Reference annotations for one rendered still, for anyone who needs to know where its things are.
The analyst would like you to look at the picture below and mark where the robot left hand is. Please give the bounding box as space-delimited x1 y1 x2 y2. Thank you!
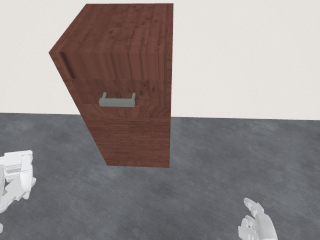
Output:
0 150 36 213

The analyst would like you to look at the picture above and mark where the cabinet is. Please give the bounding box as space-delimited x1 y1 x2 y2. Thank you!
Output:
48 3 174 168

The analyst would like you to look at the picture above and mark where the robot right hand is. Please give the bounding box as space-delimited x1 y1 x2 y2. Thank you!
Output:
238 198 278 240

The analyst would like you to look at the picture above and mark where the drawer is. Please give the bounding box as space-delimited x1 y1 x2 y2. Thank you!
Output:
68 78 167 106

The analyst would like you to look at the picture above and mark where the handle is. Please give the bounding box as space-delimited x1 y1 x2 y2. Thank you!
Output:
98 92 136 107

